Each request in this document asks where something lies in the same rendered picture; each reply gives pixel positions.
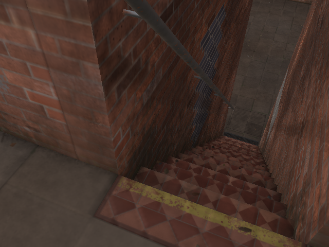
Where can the stairs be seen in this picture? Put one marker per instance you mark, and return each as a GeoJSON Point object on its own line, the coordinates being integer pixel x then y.
{"type": "Point", "coordinates": [227, 175]}

